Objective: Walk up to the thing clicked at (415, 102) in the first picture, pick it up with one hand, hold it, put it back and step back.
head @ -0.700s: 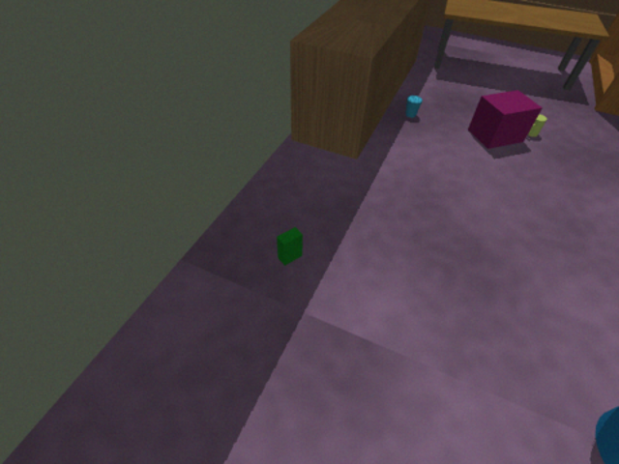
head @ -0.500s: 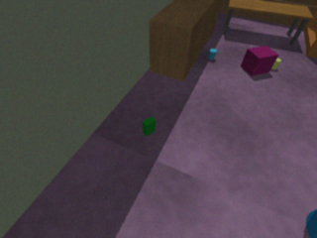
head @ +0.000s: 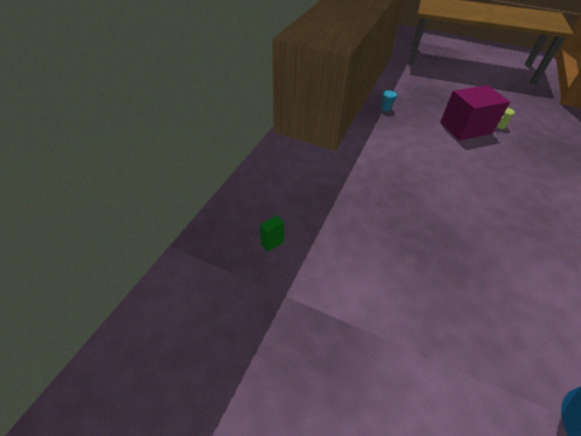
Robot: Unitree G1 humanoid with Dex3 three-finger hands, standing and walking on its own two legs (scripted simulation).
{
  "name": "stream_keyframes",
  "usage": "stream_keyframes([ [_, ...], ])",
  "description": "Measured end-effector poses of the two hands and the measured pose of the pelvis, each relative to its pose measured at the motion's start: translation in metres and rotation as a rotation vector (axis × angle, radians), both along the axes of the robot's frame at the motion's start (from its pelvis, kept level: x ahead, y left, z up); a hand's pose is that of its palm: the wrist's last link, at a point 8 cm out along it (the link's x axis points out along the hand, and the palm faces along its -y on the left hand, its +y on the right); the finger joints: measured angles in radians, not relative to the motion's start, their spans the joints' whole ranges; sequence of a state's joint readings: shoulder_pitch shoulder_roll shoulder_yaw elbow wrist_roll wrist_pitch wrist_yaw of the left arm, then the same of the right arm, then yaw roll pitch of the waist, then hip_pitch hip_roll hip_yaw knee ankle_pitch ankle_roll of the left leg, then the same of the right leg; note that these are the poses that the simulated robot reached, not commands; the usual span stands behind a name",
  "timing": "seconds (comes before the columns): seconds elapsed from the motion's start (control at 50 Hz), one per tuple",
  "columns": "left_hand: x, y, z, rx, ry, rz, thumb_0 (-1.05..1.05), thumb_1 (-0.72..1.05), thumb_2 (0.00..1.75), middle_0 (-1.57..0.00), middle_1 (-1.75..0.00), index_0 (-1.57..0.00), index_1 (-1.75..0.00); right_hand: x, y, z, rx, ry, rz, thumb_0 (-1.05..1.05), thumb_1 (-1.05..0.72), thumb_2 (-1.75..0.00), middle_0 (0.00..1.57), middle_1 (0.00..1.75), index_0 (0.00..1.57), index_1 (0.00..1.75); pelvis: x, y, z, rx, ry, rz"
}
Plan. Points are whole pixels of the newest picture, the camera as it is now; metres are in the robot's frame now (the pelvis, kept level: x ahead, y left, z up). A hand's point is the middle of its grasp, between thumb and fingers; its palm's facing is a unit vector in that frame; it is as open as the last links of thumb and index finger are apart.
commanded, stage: stand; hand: left
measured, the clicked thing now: (388, 101) +2.14 -0.65 -0.73
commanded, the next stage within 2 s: walk up in 0.42 s
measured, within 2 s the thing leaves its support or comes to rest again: neither
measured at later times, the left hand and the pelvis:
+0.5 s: hand out of the picture +0.08 +0.26 -0.16, palm faces -0.07 -0.94 -0.32, open 7.4 cm; pelvis +0.01 +0.00 +0.00, yaw -3 degrees
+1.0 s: hand (212, 360) +0.27 +0.14 -0.15, palm faces -0.20 -0.92 -0.34, open 7.4 cm; pelvis +0.18 -0.13 -0.01, yaw -15 degrees
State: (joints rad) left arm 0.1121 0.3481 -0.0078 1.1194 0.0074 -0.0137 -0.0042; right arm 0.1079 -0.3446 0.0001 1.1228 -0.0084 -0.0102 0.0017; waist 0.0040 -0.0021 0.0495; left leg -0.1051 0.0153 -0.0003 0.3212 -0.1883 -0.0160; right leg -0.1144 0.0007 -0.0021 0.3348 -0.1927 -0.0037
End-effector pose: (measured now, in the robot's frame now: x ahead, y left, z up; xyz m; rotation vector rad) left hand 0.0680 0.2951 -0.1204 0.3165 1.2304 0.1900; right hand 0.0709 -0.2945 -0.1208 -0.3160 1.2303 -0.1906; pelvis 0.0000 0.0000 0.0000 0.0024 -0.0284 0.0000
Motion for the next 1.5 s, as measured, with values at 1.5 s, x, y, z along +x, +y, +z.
stream_keyframes([
  [1.5,0.644,-0.235,0.025,-0.038,-0.195,-0.564,0.01,0.9,0.9,-0.2,-0.3,-0.2,-0.3,0.262,-0.193,0.021,-0.069,-0.009,-0.429,0.0,-0.9,-0.9,0.21,0.3,0.21,0.3,0.463,-0.181,-0.009,0.026,0.01,-0.395],
])
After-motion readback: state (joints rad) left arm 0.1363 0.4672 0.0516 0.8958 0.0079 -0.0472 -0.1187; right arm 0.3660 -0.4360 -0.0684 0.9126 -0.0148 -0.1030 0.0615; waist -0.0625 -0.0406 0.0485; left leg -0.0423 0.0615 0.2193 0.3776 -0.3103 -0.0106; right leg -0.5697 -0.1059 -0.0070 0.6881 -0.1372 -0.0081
